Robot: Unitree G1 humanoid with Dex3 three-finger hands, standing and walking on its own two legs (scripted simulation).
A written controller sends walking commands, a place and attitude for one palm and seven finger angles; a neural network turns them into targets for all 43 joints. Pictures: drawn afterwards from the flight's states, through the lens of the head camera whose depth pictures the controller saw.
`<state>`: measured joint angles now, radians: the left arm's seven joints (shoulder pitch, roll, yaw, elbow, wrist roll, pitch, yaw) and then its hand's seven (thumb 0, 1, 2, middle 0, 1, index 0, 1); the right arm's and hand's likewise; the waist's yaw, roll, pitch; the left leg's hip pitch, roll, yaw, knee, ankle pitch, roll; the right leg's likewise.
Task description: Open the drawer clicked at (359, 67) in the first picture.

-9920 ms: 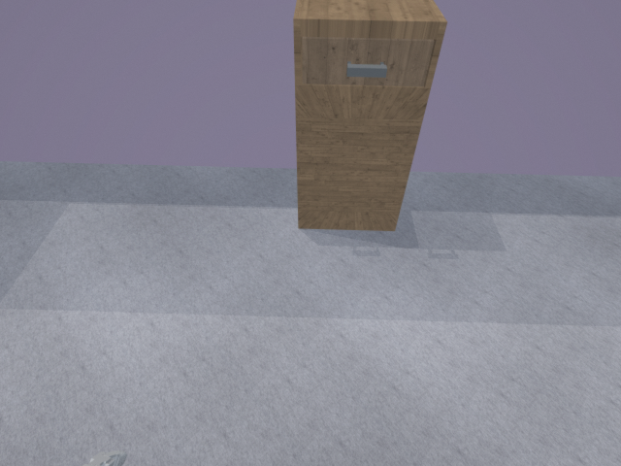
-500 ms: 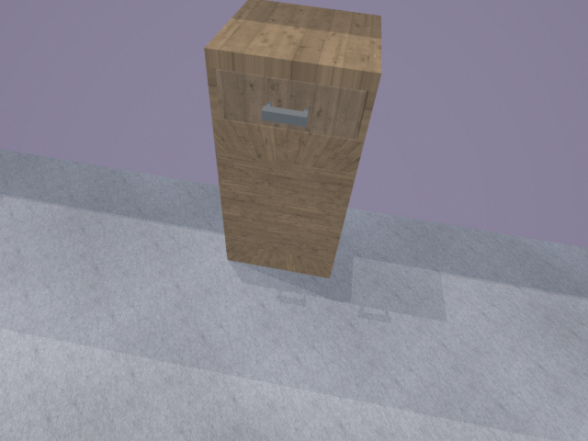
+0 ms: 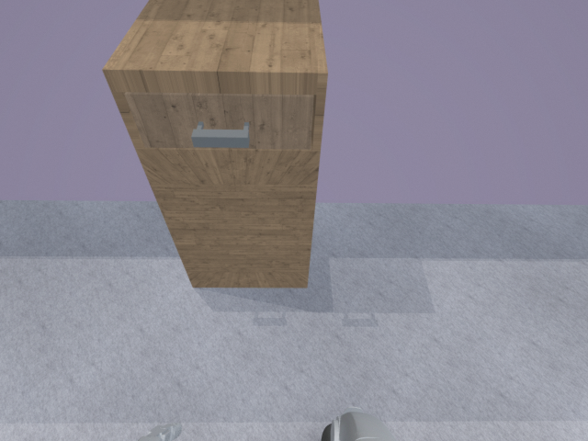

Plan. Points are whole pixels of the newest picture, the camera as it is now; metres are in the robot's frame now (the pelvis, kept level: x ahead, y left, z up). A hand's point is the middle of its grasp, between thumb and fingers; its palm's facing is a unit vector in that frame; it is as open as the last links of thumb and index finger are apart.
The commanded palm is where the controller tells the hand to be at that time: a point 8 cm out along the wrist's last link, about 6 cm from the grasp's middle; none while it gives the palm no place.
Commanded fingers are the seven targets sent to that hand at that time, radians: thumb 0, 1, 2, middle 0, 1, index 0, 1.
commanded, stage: take the last steps up to it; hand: left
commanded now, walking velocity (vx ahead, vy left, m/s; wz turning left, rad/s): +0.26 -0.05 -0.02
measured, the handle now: (222, 132) +0.72 +0.15 -0.01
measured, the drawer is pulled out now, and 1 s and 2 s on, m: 0.00 0.00 0.00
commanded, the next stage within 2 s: come to a stop and stand still in 0.22 s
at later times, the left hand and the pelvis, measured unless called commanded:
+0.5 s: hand out of the picture +0.16 +0.14 -0.17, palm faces +0.09 -0.98 -0.18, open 7.3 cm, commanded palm none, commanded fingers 0.00 0.90 0.90 -0.20 -0.30 -0.20 -0.30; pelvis +0.18 -0.02 +0.00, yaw +0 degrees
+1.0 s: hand (221, 427) +0.17 +0.11 -0.14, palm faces +0.05 -0.96 -0.28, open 7.4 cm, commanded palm none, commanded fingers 0.00 0.90 0.90 -0.20 -0.30 -0.20 -0.30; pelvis +0.13 -0.08 +0.01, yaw +0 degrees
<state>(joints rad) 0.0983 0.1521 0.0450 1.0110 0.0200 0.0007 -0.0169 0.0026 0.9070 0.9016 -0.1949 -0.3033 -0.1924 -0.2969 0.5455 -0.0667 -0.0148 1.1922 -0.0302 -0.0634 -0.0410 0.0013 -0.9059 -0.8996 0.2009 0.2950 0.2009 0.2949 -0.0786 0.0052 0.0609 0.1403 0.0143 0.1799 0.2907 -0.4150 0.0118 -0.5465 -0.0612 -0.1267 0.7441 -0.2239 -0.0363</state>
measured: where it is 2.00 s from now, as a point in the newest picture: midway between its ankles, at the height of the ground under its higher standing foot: outside the picture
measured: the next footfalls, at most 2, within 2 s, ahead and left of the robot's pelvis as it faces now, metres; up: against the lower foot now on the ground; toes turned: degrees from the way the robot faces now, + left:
right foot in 0.06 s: +0.18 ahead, -0.11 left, +0.00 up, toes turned -8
left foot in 0.48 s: +0.28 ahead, +0.11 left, +0.00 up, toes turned +6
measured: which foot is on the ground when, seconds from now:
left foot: down 0.00-0.08, up 0.10-0.46, down 0.48-0.78, up 0.80-1.00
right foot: up 0.00-0.04, down 0.06-0.54, up 0.56-0.76, down 0.78-1.00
